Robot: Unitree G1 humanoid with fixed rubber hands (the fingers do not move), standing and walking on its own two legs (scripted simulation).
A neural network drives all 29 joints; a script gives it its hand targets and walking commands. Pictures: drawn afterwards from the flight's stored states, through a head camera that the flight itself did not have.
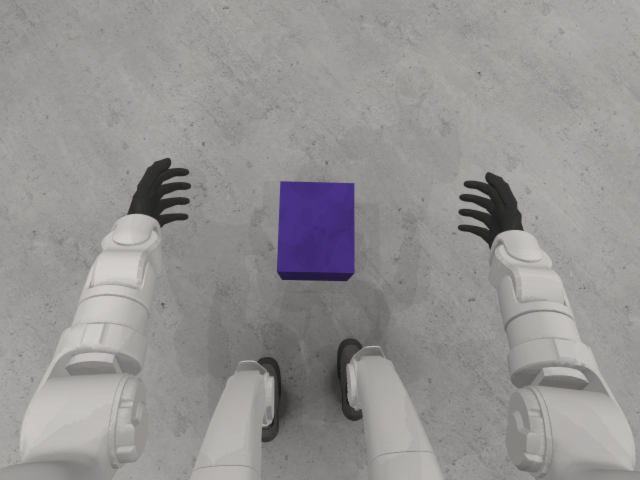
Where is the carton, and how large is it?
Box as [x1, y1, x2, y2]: [277, 181, 354, 280]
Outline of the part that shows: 280,181 277,272 281,278 312,280 347,280 354,272 353,183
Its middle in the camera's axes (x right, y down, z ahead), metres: -0.01 -0.02 +1.01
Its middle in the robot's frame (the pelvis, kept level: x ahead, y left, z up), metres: +0.51 -0.04 -0.61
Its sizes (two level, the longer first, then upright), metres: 0.224 0.183 0.183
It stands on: the floor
